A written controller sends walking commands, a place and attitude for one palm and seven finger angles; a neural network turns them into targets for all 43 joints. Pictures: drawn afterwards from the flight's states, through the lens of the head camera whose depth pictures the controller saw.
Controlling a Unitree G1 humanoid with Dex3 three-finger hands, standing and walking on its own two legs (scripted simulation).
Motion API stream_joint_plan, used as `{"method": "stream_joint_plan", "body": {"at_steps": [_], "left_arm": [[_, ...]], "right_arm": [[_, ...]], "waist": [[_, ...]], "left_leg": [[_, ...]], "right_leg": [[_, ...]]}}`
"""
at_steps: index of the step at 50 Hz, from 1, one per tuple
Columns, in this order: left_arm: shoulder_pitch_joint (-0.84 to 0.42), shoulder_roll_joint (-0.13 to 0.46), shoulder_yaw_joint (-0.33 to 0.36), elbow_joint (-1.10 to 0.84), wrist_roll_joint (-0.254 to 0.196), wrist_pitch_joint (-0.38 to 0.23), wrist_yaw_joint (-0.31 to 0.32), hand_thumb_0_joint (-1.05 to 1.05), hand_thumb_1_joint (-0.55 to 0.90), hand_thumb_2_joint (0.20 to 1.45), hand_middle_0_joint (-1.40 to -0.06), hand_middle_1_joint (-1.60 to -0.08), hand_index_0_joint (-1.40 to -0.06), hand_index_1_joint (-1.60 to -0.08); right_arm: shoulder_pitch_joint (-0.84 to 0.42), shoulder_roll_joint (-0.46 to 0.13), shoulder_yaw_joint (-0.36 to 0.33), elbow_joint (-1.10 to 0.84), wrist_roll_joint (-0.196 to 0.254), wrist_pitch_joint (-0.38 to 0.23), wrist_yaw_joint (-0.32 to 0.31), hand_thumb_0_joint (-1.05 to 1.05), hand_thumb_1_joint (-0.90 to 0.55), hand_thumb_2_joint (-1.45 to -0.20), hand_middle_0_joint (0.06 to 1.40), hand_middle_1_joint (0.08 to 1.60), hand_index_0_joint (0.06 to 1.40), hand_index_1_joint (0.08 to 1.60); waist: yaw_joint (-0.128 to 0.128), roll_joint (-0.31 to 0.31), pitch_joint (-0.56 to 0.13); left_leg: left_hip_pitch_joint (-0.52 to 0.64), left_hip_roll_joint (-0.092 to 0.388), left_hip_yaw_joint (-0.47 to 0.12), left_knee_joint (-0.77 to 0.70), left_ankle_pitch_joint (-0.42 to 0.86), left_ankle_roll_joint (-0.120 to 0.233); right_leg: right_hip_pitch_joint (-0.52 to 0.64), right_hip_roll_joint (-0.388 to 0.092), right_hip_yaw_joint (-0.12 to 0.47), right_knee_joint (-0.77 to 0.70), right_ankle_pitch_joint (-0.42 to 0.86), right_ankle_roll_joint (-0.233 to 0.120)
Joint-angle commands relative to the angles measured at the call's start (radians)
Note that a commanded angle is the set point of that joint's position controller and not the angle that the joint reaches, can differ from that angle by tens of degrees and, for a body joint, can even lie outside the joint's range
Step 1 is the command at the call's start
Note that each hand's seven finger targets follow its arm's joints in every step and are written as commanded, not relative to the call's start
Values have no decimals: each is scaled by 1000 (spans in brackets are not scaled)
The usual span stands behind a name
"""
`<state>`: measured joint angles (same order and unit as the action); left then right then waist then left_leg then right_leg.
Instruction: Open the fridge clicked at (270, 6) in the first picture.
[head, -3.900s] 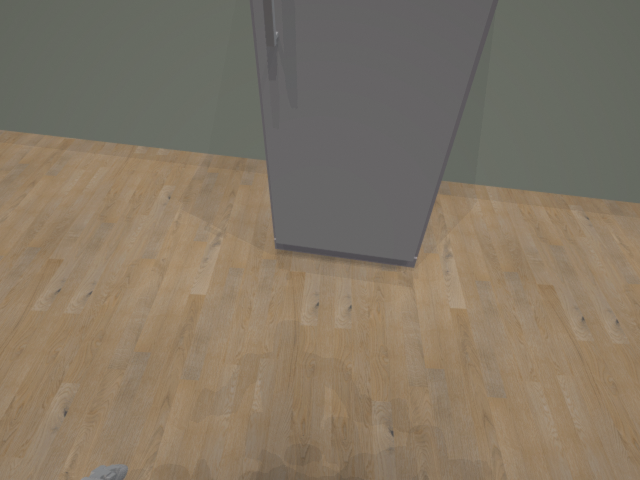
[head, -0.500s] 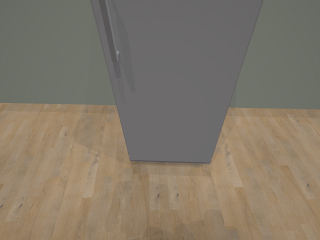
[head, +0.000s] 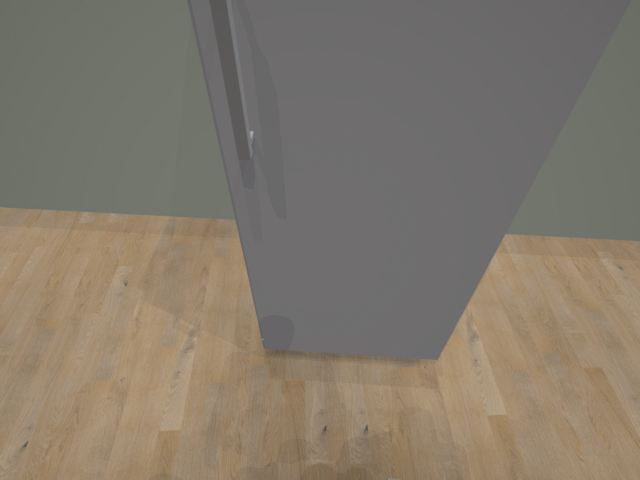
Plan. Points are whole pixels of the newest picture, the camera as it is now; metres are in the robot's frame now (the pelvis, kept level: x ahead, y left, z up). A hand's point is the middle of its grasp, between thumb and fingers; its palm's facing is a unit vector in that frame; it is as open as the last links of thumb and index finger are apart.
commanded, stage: take the last steps up to it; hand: left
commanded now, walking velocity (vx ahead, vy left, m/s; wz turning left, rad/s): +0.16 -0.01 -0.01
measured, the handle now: (235, 66) +0.57 +0.16 +0.24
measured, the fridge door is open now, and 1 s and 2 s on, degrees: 0 0 0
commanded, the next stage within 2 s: come to a stop and stand still in 0.02 s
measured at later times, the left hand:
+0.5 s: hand out of the picture +0.10 +0.18 -0.19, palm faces +0.11 -0.98 -0.17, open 7.3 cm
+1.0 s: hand out of the picture +0.07 +0.15 -0.16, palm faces +0.04 -0.98 -0.21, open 7.3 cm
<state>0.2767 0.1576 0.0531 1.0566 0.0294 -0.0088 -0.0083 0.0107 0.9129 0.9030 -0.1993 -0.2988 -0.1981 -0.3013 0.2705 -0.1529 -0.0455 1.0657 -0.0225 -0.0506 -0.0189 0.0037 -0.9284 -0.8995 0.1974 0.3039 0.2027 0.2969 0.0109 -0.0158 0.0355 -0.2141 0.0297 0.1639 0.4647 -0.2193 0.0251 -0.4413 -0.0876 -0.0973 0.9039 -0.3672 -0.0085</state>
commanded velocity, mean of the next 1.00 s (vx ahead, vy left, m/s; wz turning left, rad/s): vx -0.03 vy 0.01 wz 0.00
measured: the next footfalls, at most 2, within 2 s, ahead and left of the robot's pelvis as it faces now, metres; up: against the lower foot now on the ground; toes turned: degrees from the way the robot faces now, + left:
right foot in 0.10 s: +0.13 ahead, -0.11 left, +0.00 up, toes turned -7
left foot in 0.48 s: +0.10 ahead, +0.11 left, +0.00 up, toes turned +3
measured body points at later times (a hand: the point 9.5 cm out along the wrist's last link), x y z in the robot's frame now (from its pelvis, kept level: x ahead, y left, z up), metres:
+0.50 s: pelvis +0.09 +0.01 -0.01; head +0.13 +0.02 +0.44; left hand +0.09 +0.23 -0.17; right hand +0.16 -0.23 -0.16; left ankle +0.12 +0.12 -0.74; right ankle +0.10 -0.11 -0.74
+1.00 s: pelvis +0.05 -0.02 +0.01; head +0.04 -0.04 +0.46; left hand +0.06 +0.20 -0.14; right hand +0.06 -0.26 -0.16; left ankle +0.09 +0.11 -0.72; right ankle +0.02 -0.14 -0.74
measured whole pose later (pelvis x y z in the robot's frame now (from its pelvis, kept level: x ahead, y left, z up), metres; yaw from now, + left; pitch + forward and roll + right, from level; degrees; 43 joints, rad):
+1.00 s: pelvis +0.05 -0.02 +0.01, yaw +0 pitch -2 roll +1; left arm 0.29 0.14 0.02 1.07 0.02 0.01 0.02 0.01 0.91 0.90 -0.20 -0.30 -0.20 -0.30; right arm 0.28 -0.19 -0.05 1.09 -0.02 0.03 -0.01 0.01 -0.91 -0.90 0.20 0.30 0.20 0.30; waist 0.00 0.03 -0.01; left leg -0.29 0.05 0.06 0.57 -0.28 -0.02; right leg -0.13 -0.03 -0.04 0.43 -0.27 -0.01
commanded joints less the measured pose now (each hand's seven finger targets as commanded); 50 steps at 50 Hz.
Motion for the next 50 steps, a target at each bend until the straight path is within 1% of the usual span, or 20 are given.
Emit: {"method": "stream_joint_plan", "body": {"at_steps": [1,3,4,5,6,7,9,12,19,22,24,25,29,36,39,41,42,43,45,50], "left_arm": [[114,-2,-1,-28,3,-9,1,0,900,900,-200,-300,-200,-300],[175,26,5,-4,6,-16,6,0,900,900,-200,-300,-200,-300],[218,68,13,5,11,-24,11,0,900,900,-200,-300,-200,-300],[241,154,26,4,16,-37,21,0,900,900,-200,-300,-200,-300],[262,201,34,-9,-1,-36,27,0,900,900,-200,-300,-200,-300],[193,185,30,-17,-6,-43,31,0,900,900,-200,-300,-200,-300],[37,112,4,-44,-4,-47,38,0,900,900,-200,-300,-200,-300],[13,110,-3,-37,-5,-38,46,0,900,900,-200,-300,-200,-300],[44,156,31,-26,-2,8,58,0,900,900,-200,-300,-200,-300],[4,152,35,-41,-11,21,58,0,900,900,-200,-300,-200,-300],[49,81,20,-63,-18,30,56,0,900,900,-200,-300,-200,-300],[35,75,12,-70,-16,32,59,0,900,900,-200,-300,-200,-300],[14,90,28,-55,-13,47,48,0,900,900,-200,-300,-200,-300],[-33,74,12,-80,-7,56,26,0,900,900,-200,-300,-200,-300],[13,57,2,-53,-11,44,25,0,900,900,-200,-300,-200,-300],[90,69,-1,-16,-8,24,28,0,900,900,-200,-300,-200,-300],[95,112,0,-12,-4,14,34,0,900,900,-200,-300,-200,-300],[67,169,3,-19,-3,9,35,0,900,900,-200,-300,-200,-300],[-18,190,9,-48,-7,1,39,0,900,900,-200,-300,-200,-300],[7,142,2,-33,-13,-10,34,0,900,900,-200,-300,-200,-300]], "right_arm": [[-7,-142,-28,-35,-2,5,5,0,-900,-900,200,300,200,300],[-11,-123,-26,-29,0,17,9,0,-900,-900,200,300,200,300],[-11,-98,-21,-31,3,19,11,0,-900,-900,200,300,200,300],[-2,-35,-7,-51,11,19,19,0,-900,-900,200,300,200,300],[-16,-56,-9,-78,5,23,19,0,-900,-900,200,300,200,300],[-28,-76,-11,-65,2,27,16,0,-900,-900,200,300,200,300],[9,-61,-3,-21,7,36,9,0,-900,-900,200,300,200,300],[53,-9,13,10,20,58,1,0,-900,-900,200,300,200,300],[-44,-56,-9,-49,16,79,-8,0,-900,-900,200,300,200,300],[2,-66,-13,-40,12,74,-10,0,-900,-900,200,300,200,300],[26,-172,-31,-55,3,61,-15,0,-900,-900,200,300,200,300],[27,-181,-33,-58,7,60,-20,0,-900,-900,200,300,200,300],[-82,-153,-23,-92,-1,55,-35,0,-900,-900,200,300,200,300],[-50,-179,-41,-82,-6,58,-21,0,-900,-900,200,300,200,300],[-59,-185,-43,-71,-8,63,-7,0,-900,-900,200,300,200,300],[-62,-149,-36,-64,0,62,0,0,-900,-900,200,300,200,300],[-51,-104,-28,-66,9,64,4,0,-900,-900,200,300,200,300],[-59,-59,-11,-78,13,66,10,0,-900,-900,200,300,200,300],[-84,-80,-9,-78,-4,77,17,0,-900,-900,200,300,200,300],[49,-73,5,-11,-1,53,13,0,-900,-900,200,300,200,300]], "waist": [[29,108,54],[59,53,43],[83,-42,48],[85,-269,62],[90,-275,26],[58,-238,46],[-11,-96,65],[-24,-68,-20],[20,-132,-46],[-17,-109,-67],[-13,181,-128],[-26,254,-118],[-3,158,-82],[-45,183,-80],[-27,194,-63],[9,115,-48],[5,8,-25],[-6,-124,14],[-4,-241,119],[-17,-104,96]], "left_leg": [[-182,242,-195,-240,-204,127],[-230,190,-155,-124,-300,80],[-283,123,-109,25,-333,41],[-422,5,-11,293,-338,-12],[-423,10,-61,463,-375,-15],[-390,35,-132,531,-285,-16],[-262,71,-163,481,-184,-36],[-147,44,-125,349,-173,-61],[-171,7,-98,230,-146,-70],[9,32,-90,-8,126,-58],[172,297,-313,-51,729,77],[141,359,-353,-101,839,156],[72,290,-281,-98,632,170],[66,279,-311,-197,144,142],[-21,242,-315,-237,-124,103],[-96,157,-237,-179,-185,32],[-157,92,-181,-89,-216,-20],[-157,26,-112,6,-194,-55],[-101,32,-120,127,-130,-47],[-69,23,-110,95,-48,-43]], "right_leg": [[188,17,-15,-197,88,9],[322,42,-31,-326,137,14],[381,-8,59,-444,39,0],[416,-209,384,-627,-88,-83],[373,-344,563,-765,-183,-171],[295,-327,545,-779,-100,-172],[186,-254,319,-709,260,-152],[239,-198,133,-575,773,-146],[360,-214,140,-475,901,-166],[273,-161,96,-387,719,-92],[109,0,-5,-224,173,21],[86,59,20,-40,-212,31],[3,59,139,200,-140,37],[88,41,76,-94,-131,40],[213,60,41,-295,-66,23],[362,57,29,-549,87,16],[374,-41,156,-649,-13,-16],[257,-170,305,-754,-197,-70],[40,-200,375,-841,-316,-100],[152,-134,236,-697,-50,-90]]}}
